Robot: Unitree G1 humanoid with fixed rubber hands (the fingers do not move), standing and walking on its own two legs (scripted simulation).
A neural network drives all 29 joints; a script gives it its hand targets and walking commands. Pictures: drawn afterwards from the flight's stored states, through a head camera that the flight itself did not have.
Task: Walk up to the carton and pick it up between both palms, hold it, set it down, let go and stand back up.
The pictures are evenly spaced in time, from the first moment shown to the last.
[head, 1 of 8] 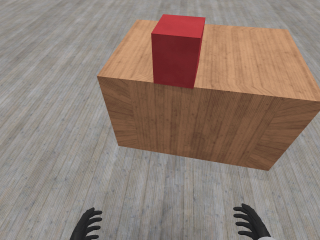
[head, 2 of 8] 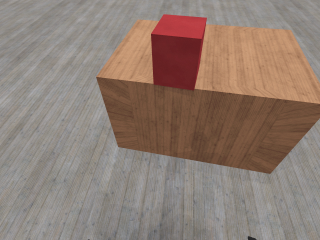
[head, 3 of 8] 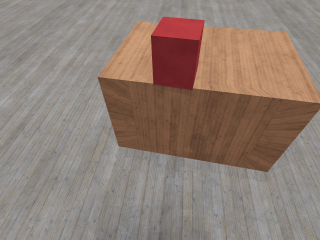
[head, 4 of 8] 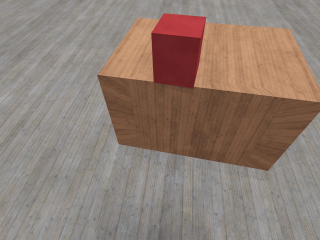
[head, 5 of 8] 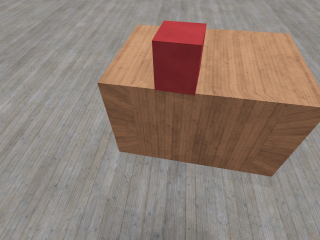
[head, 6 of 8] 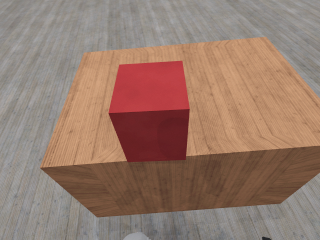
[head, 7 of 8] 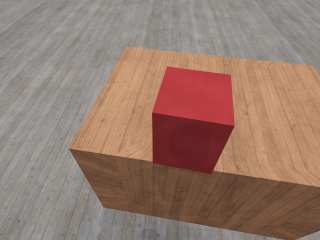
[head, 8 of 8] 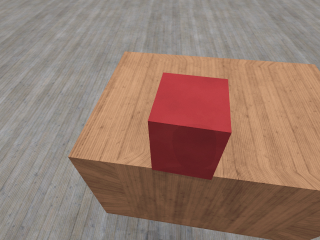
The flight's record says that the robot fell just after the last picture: no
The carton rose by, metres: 0.00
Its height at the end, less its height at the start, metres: +0.00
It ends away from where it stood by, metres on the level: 0.00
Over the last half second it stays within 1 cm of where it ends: yes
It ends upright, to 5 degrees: yes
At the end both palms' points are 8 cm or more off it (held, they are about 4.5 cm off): yes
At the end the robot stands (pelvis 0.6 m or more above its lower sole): yes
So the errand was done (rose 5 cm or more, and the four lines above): no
